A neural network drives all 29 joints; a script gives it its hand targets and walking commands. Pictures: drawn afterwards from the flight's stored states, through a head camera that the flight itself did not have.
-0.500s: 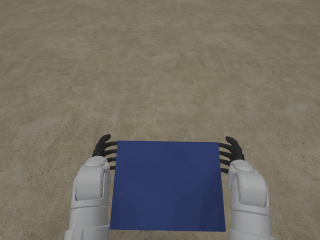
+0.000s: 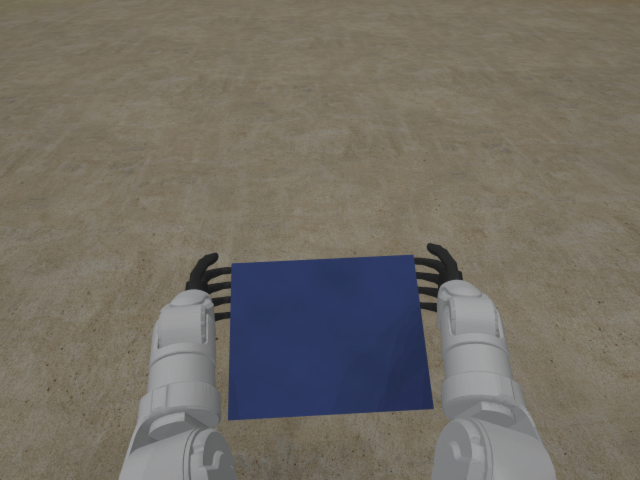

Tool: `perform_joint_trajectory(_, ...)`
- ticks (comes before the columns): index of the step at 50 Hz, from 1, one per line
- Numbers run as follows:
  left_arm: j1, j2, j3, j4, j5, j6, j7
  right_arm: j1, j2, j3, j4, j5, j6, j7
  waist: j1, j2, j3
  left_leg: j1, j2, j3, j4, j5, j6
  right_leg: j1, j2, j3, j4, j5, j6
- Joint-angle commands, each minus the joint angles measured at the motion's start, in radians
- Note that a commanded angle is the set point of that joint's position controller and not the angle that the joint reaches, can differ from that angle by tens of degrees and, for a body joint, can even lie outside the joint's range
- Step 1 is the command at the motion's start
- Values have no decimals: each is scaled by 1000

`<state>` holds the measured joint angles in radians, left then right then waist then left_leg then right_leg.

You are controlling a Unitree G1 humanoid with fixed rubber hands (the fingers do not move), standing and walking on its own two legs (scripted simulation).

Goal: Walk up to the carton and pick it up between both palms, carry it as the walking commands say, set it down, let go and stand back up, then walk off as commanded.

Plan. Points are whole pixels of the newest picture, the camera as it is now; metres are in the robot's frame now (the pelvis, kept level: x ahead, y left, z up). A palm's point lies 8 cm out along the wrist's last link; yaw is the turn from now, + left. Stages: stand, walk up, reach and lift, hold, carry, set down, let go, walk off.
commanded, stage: set down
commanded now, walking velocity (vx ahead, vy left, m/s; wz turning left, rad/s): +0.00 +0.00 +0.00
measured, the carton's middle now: (325, 338) +0.34 +0.02 -0.04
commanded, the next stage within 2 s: none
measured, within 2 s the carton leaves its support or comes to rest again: neither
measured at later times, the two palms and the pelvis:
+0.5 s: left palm (219, 332) +0.34 +0.19 -0.04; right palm (431, 336) +0.35 -0.15 -0.04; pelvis +0.06 +0.01 +0.00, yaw +0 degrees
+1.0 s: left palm (228, 347) +0.36 +0.19 -0.12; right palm (419, 346) +0.38 -0.15 -0.12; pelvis -0.01 +0.01 -0.06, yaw +0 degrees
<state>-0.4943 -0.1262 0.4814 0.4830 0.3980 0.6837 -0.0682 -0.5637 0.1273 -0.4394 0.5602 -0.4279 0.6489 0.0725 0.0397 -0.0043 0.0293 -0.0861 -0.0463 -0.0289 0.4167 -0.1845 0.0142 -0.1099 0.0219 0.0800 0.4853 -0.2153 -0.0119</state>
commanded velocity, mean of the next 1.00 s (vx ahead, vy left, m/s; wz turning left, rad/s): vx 0.00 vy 0.00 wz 0.00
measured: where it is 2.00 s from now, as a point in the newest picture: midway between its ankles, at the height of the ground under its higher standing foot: outside the picture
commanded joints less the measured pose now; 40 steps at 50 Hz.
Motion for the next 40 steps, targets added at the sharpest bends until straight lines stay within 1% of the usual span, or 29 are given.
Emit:
perform_joint_trajectory(1,-433,-645,-341,102,-207,-48,-224,-252,712,261,197,187,-25,212,-13,24,-16,-69,-2,31,-170,-190,0,29,30,-33,-192,-147,3)
perform_joint_trajectory(3,-476,-692,-381,48,-224,-73,-248,-316,754,306,101,223,-47,214,-31,-6,-43,-38,-9,35,-132,-169,7,6,16,-12,-220,-175,-5)
perform_joint_trajectory(4,-452,-709,-411,28,-232,-85,-255,-322,786,352,57,244,-57,214,-27,-8,-85,-41,-9,26,-119,-94,13,23,17,-9,-216,-99,0)
perform_joint_trajectory(5,-461,-705,-431,-6,-236,-100,-259,-305,796,373,34,247,-67,210,-36,0,-127,-45,-15,27,-97,-37,7,21,16,6,-204,-24,-2)
perform_joint_trajectory(7,-398,-684,-454,-43,-232,-128,-246,-232,784,401,6,246,-88,202,-20,9,-181,-87,-17,22,-76,74,-4,46,30,1,-164,131,1)
perform_joint_trajectory(8,-370,-694,-496,-80,-244,-147,-240,-185,766,422,-20,247,-108,200,-30,14,-218,-101,-19,13,-66,141,-11,71,30,5,-144,239,-2)
perform_joint_trajectory(9,-334,-706,-525,-92,-254,-163,-233,-184,778,471,-64,265,-128,200,-8,15,-287,-90,-23,4,-55,208,-16,84,32,14,-123,312,4)
perform_joint_trajectory(10,-312,-725,-582,-138,-283,-180,-229,-152,796,523,-108,287,-146,199,-26,-2,-343,-75,-19,-7,-38,288,-16,100,31,26,-100,416,3)
perform_joint_trajectory(12,-242,-770,-672,-200,-319,-224,-224,-105,844,627,-190,331,-194,194,-24,-13,-489,-53,-25,-20,-7,447,-21,129,23,51,-64,610,7)
perform_joint_trajectory(13,-207,-783,-706,-214,-333,-243,-222,-86,851,664,-217,351,-217,190,-19,-2,-526,-73,-30,-21,6,504,-23,120,21,57,-49,686,10)
perform_joint_trajectory(14,-188,-785,-730,-223,-345,-260,-217,-61,857,689,-233,354,-237,186,-17,-26,-550,-100,-28,-31,9,544,-22,111,20,63,-33,733,14)
perform_joint_trajectory(15,-156,-781,-731,-212,-338,-271,-213,-41,856,711,-244,361,-253,182,0,-8,-552,-127,-33,-30,16,549,-25,98,15,66,-25,743,15)
perform_joint_trajectory(17,-87,-763,-726,-179,-322,-286,-206,11,829,705,-226,341,-270,179,2,-19,-537,-151,-36,-40,17,561,-25,48,20,59,-20,722,19)
perform_joint_trajectory(18,-55,-754,-704,-145,-308,-295,-205,29,793,677,-215,319,-281,178,-12,-30,-515,-182,-38,-45,21,552,-28,11,21,50,-16,711,20)
perform_joint_trajectory(19,-34,-752,-689,-131,-296,-309,-204,52,789,667,-194,309,-292,178,-5,-26,-503,-188,-36,-53,26,572,-28,-28,28,40,-10,695,19)
perform_joint_trajectory(21,4,-770,-715,-148,-296,-334,-204,61,792,692,-224,325,-319,182,-19,-6,-591,-172,-36,-49,51,639,-37,-70,35,36,-2,709,20)
perform_joint_trajectory(23,2,-766,-709,-144,-286,-361,-198,105,779,671,-189,308,-345,177,-30,1,-599,-216,-32,-44,63,670,-48,-128,40,31,5,717,14)
perform_joint_trajectory(24,25,-747,-685,-123,-274,-375,-195,77,774,670,-197,307,-357,172,-9,-22,-586,-248,-32,-45,73,645,-49,-159,42,27,15,697,18)
perform_joint_trajectory(25,9,-752,-699,-121,-277,-389,-190,67,760,670,-188,308,-373,171,-22,13,-613,-261,-32,-47,87,636,-51,-181,43,23,31,673,17)
perform_joint_trajectory(26,2,-750,-697,-110,-272,-400,-186,56,754,657,-169,299,-385,170,-23,21,-616,-261,-28,-50,97,650,-54,-233,52,10,40,632,14)
perform_joint_trajectory(27,-14,-753,-696,-113,-272,-414,-184,30,741,651,-179,292,-400,171,-30,5,-624,-282,-32,-50,127,640,-58,-275,58,2,60,616,13)
perform_joint_trajectory(28,-53,-771,-707,-110,-281,-426,-184,5,748,657,-173,298,-411,176,-30,30,-672,-291,-35,-45,150,616,-61,-285,60,2,76,597,9)
perform_joint_trajectory(29,-83,-771,-718,-111,-288,-436,-185,-12,754,654,-154,296,-417,181,-40,23,-691,-286,-29,-48,166,609,-60,-313,69,-5,92,556,7)
perform_joint_trajectory(30,-122,-778,-734,-118,-297,-438,-186,-42,764,657,-146,297,-418,189,-36,32,-711,-281,-26,-51,184,596,-62,-346,74,-12,102,502,3)
perform_joint_trajectory(34,-316,-774,-703,-60,-279,-420,-189,-226,735,579,-64,255,-394,215,-47,65,-653,-378,-23,-43,230,304,-54,-511,80,-39,156,212,-15)
perform_joint_trajectory(35,-337,-781,-692,-54,-270,-412,-190,-252,748,577,-50,253,-384,225,-37,66,-674,-389,-26,-32,241,275,-53,-528,80,-40,162,193,-17)
perform_joint_trajectory(37,-402,-798,-681,-38,-266,-394,-193,-278,763,545,10,244,-364,236,-54,58,-663,-434,-23,-27,252,205,-51,-560,85,-48,186,146,-19)
perform_joint_trajectory(39,-447,-810,-662,-15,-246,-380,-204,-318,808,526,45,236,-348,242,-40,49,-702,-467,-34,-4,275,141,-46,-570,85,-45,204,115,-20)
perform_joint_trajectory(40,-468,-812,-658,-16,-247,-373,-210,-337,817,531,50,238,-341,247,-47,40,-710,-502,-39,1,287,118,-41,-574,88,-53,214,106,-21)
